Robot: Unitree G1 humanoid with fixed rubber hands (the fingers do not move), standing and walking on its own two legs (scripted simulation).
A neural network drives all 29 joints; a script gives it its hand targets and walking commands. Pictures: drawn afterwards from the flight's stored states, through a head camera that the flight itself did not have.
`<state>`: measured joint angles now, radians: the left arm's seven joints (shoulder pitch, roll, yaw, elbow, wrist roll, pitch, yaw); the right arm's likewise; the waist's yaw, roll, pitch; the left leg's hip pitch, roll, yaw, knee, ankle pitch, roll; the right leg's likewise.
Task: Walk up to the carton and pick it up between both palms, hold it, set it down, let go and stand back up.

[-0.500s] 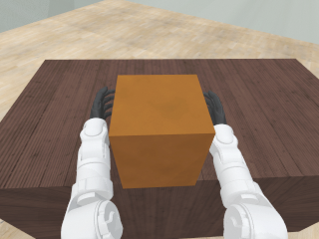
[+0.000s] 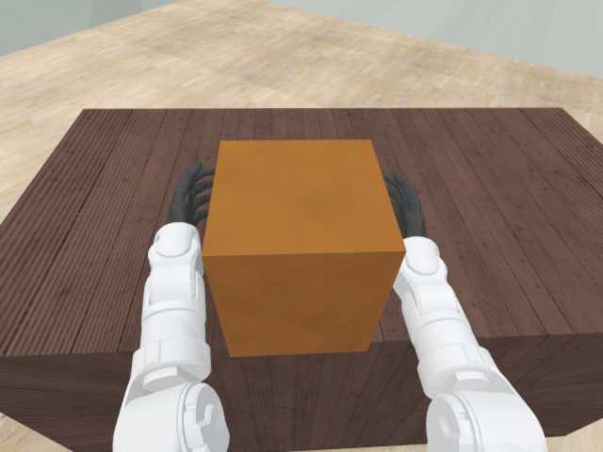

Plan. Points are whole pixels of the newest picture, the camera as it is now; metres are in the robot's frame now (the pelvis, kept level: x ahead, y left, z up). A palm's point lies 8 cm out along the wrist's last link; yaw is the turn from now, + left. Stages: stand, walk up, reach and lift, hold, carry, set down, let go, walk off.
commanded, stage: reach and lift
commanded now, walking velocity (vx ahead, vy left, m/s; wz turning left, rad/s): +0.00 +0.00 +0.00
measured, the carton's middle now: (297, 252) +0.38 +0.03 +0.06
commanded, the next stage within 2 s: none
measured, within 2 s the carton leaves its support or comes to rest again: leaves its support in 0.60 s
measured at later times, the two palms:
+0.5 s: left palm (181, 232) +0.37 +0.18 +0.12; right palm (411, 238) +0.36 -0.12 +0.11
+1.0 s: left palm (173, 210) +0.36 +0.18 +0.17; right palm (422, 214) +0.36 -0.12 +0.16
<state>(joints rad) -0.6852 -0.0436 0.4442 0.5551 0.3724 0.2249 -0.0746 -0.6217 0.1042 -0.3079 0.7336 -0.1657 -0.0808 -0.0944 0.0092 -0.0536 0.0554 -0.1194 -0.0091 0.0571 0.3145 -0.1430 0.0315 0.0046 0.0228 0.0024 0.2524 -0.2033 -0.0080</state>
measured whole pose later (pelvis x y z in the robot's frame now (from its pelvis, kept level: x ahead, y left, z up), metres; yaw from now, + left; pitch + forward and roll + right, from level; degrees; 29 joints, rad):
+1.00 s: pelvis -0.02 +0.00 +0.00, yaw +2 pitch -6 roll -1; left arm -0.72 0.01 0.33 0.51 0.31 0.38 0.00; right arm -0.70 0.02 -0.17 0.81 0.01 -0.02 -0.14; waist -0.03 -0.09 0.01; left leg -0.09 -0.01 0.03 0.31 -0.11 0.03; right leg 0.04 0.03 -0.03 0.25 -0.18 -0.01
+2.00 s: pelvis -0.03 -0.01 +0.00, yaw +2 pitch -6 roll -1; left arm -0.84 0.06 0.33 0.39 0.26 0.76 0.04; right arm -0.96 -0.09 -0.06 0.80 0.24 0.37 -0.17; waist -0.09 -0.06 -0.08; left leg -0.12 -0.01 0.02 0.34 -0.12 0.03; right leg 0.01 0.03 -0.04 0.30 -0.20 -0.02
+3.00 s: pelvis -0.02 -0.01 +0.00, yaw +1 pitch -5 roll -1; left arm -0.92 0.08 0.37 0.40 0.19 0.89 0.06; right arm -1.09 -0.18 0.06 0.80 0.44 0.56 -0.26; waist -0.08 -0.01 -0.16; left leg -0.16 0.01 0.02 0.39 -0.15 0.02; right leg -0.01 0.04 -0.03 0.30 -0.21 -0.02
